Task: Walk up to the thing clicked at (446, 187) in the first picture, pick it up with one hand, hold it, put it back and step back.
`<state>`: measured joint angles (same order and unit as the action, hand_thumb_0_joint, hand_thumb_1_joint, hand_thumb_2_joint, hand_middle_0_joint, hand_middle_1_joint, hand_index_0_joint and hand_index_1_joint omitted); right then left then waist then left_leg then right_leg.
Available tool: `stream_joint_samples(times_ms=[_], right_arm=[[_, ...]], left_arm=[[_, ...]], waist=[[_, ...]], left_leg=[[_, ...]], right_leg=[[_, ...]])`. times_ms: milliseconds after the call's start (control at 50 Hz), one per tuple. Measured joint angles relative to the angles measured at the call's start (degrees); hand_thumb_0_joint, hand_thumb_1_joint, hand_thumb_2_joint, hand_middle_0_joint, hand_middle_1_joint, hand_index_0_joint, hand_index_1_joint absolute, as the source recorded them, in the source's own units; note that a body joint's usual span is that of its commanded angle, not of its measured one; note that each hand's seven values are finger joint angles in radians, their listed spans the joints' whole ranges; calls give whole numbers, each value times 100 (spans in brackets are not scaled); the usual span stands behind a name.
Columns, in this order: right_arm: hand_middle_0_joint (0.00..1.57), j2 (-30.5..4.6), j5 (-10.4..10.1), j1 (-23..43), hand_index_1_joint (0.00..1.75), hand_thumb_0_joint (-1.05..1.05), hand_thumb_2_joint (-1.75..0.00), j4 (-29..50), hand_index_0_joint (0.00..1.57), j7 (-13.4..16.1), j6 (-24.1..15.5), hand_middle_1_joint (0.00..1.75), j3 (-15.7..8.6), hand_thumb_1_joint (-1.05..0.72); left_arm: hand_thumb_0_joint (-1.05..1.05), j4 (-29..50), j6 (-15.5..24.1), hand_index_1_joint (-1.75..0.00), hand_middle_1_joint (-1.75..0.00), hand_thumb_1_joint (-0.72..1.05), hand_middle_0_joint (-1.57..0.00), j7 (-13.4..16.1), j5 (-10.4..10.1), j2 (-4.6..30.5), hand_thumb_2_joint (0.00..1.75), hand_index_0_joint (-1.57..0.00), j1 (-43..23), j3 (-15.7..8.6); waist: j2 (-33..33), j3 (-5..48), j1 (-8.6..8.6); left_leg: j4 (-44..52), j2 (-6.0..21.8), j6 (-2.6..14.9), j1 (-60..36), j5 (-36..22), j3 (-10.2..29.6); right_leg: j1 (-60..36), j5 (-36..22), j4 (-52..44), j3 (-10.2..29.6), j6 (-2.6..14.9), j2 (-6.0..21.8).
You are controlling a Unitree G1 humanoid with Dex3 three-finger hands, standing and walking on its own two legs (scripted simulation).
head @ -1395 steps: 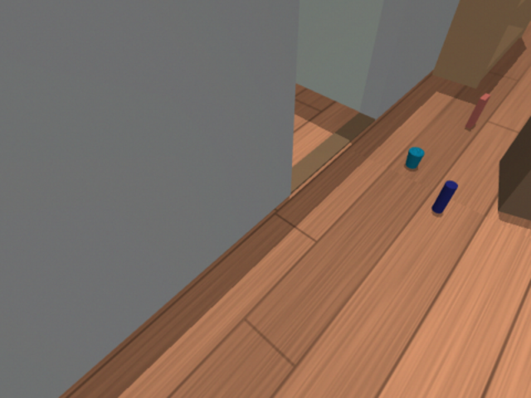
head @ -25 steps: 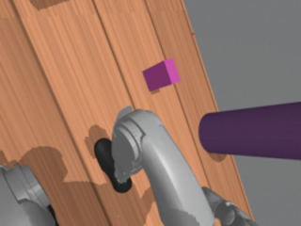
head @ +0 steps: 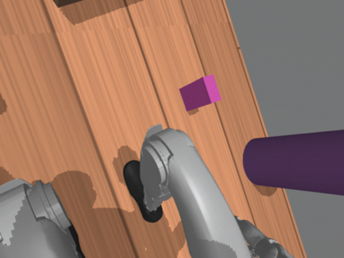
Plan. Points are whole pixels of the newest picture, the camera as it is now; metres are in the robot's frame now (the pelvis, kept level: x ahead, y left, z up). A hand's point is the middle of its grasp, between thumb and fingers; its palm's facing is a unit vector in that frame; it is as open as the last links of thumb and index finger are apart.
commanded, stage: rise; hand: left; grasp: from the side
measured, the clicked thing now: out of the picture +0.52 +0.23 -0.25
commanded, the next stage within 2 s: home in 0.02 s
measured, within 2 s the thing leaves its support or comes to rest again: rests again in 0.30 s
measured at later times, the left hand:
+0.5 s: hand out of the picture +0.44 +0.33 -0.04, palm faces +0.11 -0.89 -0.44, open 16.2 cm
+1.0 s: hand out of the picture +0.32 +0.27 +0.16, palm faces +0.24 -0.91 -0.35, open 15.7 cm
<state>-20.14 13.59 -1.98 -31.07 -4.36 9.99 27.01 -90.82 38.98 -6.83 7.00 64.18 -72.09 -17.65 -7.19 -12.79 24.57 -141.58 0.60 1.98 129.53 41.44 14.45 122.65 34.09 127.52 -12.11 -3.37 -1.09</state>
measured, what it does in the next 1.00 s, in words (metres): rises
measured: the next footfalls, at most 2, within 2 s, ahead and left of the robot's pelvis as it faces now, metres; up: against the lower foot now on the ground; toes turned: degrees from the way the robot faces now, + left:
none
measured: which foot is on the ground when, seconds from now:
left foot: down 0.00-1.00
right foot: down 0.00-1.00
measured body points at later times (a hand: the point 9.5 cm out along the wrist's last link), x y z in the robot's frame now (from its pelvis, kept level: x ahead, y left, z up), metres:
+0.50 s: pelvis +0.01 +0.00 +0.06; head +0.23 +0.09 +0.44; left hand +0.43 +0.38 -0.01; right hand +0.11 -0.25 -0.05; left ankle +0.07 +0.11 -0.30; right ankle +0.14 -0.12 -0.30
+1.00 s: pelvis +0.06 -0.01 +0.27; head +0.19 +0.04 +0.69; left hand +0.31 +0.31 +0.18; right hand +0.27 -0.23 +0.16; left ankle +0.07 +0.11 -0.30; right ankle +0.14 -0.12 -0.30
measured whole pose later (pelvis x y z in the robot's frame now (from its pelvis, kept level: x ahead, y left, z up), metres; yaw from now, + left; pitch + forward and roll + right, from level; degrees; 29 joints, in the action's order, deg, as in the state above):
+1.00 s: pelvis +0.06 -0.01 +0.27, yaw +13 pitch +27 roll -3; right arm -14.0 -2.6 -8.9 -29.5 4.3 4.6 0.8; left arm -33.1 -3.5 5.3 1.8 18.8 -10.1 -7.2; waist 1.0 10.2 4.3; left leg -87.1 1.7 -0.3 77.3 36.5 2.4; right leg 77.2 33.4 83.9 -2.7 0.0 0.1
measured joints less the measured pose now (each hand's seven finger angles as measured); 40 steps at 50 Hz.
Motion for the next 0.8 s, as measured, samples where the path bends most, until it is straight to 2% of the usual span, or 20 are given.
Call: stream_joint_samples(times_ms=[80,140,200,260,340,440,520,620,720,800], right_arm=[[20,114,-135,-61,30,-1,-90,159,20,1,215,31,-118,-87],[20,164,-244,-229,30,-1,-90,308,20,-2,352,31,-218,-88],[20,217,-335,-455,30,-1,-90,346,20,-8,457,31,-395,-88],[21,245,-428,-713,30,-1,-90,318,20,-21,504,31,-676,-89],[21,251,-637,-949,30,0,-90,166,20,-52,507,31,-1133,-90],[21,296,-1023,-1002,30,0,-90,74,20,-55,550,31,-1689,-90],[21,434,-1333,-861,30,0,-90,82,20,55,535,30,-2080,-90],[21,568,-1525,-540,30,0,-90,200,20,315,314,30,-2318,-90],[21,603,-1558,-363,30,0,-90,297,20,559,3,30,-2437,-90],[21,588,-1554,-318,30,0,-90,262,20,702,-237,30,-2503,-90]], left_arm=[[-2,-107,-743,-11,-11,-55,-12,129,465,-91,9,-11,11,-87],[-2,330,-1333,-10,-9,-55,-11,177,768,-187,9,-9,183,-395],[-2,982,-1748,-10,-9,-53,-10,255,864,-278,11,-9,450,-646],[-2,1593,-2071,-10,-9,-47,-10,352,787,-459,14,-9,777,-715],[-2,2267,-2449,-10,-10,-39,-9,411,538,-981,16,-9,1375,-386],[-1,3486,-3029,-11,-11,-34,-9,353,306,-1994,19,-9,2694,-36],[-1,4541,-3390,-11,-11,-32,-10,392,159,-2804,19,-10,3681,163],[-1,5219,-3672,-11,-11,-33,-11,610,27,-3382,19,-10,4427,376],[-1,5575,-3861,-12,-12,-33,-12,858,-141,-3734,19,-11,4971,589],[-1,5555,-3948,-13,-13,-33,-13,1008,-254,-3968,19,-12,5276,745]], waist=[[-59,69,8],[-88,220,3],[-42,457,-58],[153,710,-226],[569,1069,-618],[958,1602,-1120],[964,1964,-1437],[843,2091,-1695],[766,2228,-1867],[779,2311,-1948]], left_leg=[[123,38,3,-7,-36,-70],[231,50,-18,29,-67,-131],[323,55,-56,36,-60,-200],[409,39,-68,12,-33,-288],[589,12,-24,-76,-11,-461],[1024,48,62,-346,-17,-766],[1564,74,56,-790,-58,-990],[2402,64,-36,-1623,-156,-1095],[3273,52,-129,-2518,-236,-1131],[3923,56,-171,-3288,-279,-1147]], right_leg=[[32,-42,-87,55,13,-14],[111,-59,-137,104,43,-5],[175,-32,-152,161,83,13],[190,36,-158,232,108,49],[130,134,-232,370,109,106],[-27,176,-506,627,80,121],[-335,168,-879,823,91,125],[-1069,131,-1560,904,172,151],[-1908,115,-2316,919,253,171],[-2655,108,-2910,918,296,170]])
